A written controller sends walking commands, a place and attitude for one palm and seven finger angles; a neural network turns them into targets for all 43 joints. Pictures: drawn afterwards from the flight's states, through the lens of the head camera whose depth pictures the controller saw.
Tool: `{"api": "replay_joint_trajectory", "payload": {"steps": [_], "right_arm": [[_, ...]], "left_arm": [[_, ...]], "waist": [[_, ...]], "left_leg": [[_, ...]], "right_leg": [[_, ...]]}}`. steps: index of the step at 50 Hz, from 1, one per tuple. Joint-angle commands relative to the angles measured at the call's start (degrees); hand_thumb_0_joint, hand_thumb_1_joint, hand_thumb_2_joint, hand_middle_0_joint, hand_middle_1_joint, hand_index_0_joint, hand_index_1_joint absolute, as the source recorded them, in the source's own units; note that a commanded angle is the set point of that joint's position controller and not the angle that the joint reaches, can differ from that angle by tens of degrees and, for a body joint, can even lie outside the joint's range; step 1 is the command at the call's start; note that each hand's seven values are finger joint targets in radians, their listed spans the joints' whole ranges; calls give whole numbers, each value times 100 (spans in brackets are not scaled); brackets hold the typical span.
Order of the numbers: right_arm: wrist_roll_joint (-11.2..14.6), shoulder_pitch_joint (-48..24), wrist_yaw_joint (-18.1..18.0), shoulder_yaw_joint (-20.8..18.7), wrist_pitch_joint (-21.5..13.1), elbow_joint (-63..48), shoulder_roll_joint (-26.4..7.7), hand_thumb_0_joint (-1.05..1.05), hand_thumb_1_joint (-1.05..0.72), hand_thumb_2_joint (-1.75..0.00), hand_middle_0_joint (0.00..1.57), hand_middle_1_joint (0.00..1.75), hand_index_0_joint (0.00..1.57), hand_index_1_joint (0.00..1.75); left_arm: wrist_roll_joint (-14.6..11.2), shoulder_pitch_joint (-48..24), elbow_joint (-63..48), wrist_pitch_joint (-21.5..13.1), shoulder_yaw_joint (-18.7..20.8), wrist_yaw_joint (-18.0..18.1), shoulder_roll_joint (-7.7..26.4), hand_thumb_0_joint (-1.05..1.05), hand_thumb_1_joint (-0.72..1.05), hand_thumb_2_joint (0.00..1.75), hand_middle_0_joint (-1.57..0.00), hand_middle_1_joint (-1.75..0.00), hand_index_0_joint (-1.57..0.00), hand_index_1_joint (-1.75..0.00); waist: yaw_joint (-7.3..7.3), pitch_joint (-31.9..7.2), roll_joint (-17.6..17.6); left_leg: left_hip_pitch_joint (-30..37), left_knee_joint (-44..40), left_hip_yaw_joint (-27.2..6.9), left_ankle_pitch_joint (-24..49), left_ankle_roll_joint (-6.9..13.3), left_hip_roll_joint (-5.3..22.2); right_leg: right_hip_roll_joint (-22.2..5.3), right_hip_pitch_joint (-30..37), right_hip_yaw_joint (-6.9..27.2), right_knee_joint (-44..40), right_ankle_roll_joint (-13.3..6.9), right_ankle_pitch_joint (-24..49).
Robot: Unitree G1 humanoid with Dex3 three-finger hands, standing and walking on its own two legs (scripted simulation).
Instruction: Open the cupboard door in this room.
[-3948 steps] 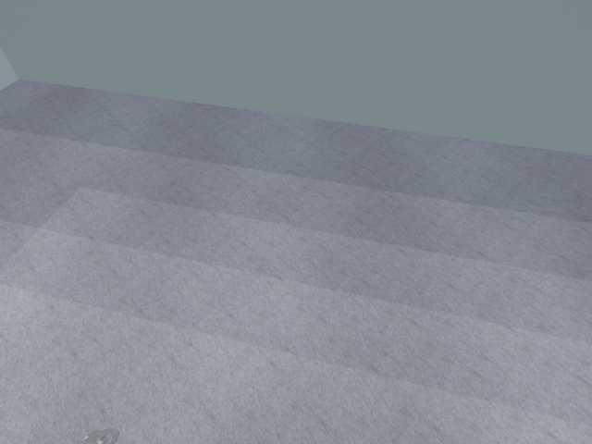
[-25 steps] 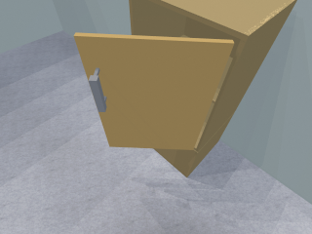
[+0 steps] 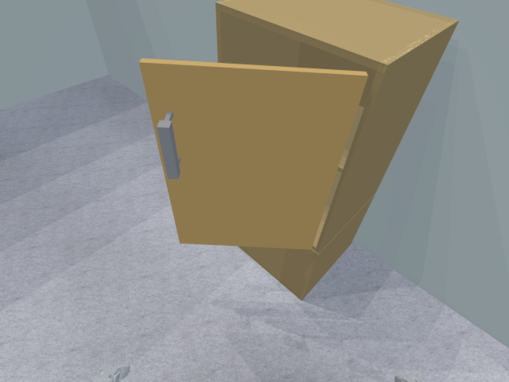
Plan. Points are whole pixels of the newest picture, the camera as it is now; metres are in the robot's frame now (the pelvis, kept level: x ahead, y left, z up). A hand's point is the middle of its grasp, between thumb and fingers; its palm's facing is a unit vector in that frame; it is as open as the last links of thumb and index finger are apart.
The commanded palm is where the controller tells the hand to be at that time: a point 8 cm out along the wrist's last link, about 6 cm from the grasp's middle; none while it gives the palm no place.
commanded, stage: come to a stop and stand still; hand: left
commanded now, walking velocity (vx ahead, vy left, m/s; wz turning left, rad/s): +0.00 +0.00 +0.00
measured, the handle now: (171, 145) +0.57 +0.22 +0.05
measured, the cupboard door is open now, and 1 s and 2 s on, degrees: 42 42 42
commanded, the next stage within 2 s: look again from close up in 0.36 s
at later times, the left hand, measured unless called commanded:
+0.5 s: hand out of the picture -0.02 +0.23 -0.16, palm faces -0.02 -0.96 -0.28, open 7.4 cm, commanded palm none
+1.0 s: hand out of the picture +0.00 +0.20 -0.17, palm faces -0.02 -0.98 -0.20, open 7.4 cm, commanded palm none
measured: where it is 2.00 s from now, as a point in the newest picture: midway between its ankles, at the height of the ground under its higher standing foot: outside the picture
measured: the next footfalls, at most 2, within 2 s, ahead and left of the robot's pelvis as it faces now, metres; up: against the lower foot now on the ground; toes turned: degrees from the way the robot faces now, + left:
none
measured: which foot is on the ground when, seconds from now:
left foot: down 0.00-1.00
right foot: down 0.00-1.00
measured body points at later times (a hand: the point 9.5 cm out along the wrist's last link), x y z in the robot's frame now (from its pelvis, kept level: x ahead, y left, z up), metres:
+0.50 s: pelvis -0.03 +0.01 +0.01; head -0.03 +0.02 +0.46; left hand -0.02 +0.28 -0.14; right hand +0.01 -0.26 -0.13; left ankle -0.02 +0.06 -0.73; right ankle +0.02 -0.13 -0.73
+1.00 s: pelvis -0.02 +0.02 +0.01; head -0.03 +0.03 +0.46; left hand +0.00 +0.25 -0.15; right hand +0.01 -0.23 -0.14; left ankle -0.02 +0.06 -0.73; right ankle +0.02 -0.13 -0.73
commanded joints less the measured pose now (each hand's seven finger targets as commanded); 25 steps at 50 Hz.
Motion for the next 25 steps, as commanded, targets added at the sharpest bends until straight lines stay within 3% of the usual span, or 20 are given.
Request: {"api": "replay_joint_trajectory", "payload": {"steps": [1,8,16,19,25], "right_arm": [[9,-291,-10,-182,-152,-394,-1186,0,-90,-90,20,30,20,30],[10,-279,50,-108,-124,-206,-1278,0,-90,-90,20,30,20,30],[49,-94,51,-46,-117,203,-1296,0,-90,-90,20,30,20,30],[62,-8,45,-26,-115,370,-1224,0,-90,-90,20,30,20,30],[82,188,22,4,-111,669,-1036,0,-90,-90,20,30,20,30]], "left_arm": [[7,-72,-296,-128,263,-19,1061,0,90,90,-20,-30,-20,-30],[28,21,-17,-132,187,-66,1095,0,90,90,-20,-30,-20,-30],[3,238,374,-165,112,-54,1123,0,90,90,-20,-30,-20,-30],[3,376,526,-154,90,-38,1041,0,90,90,-20,-30,-20,-30],[-5,558,762,-165,49,0,873,0,90,90,-20,-30,-20,-30]], "waist": [[38,26,176],[34,100,140],[12,134,-36],[30,173,58],[19,179,-76]], "left_leg": [[-419,-1225,-1061,737,-17,934],[-596,-1702,-1168,-346,-76,938],[-482,-1726,-1143,-195,-127,922],[-522,-1780,-1146,-262,-137,925],[-454,-1725,-1075,-41,-156,904]], "right_leg": [[-465,175,516,-632,-259,458],[-541,239,514,-859,-205,216],[-655,212,621,-1063,-198,200],[-665,270,599,-1071,-181,227],[-708,292,640,-1129,-189,281]]}}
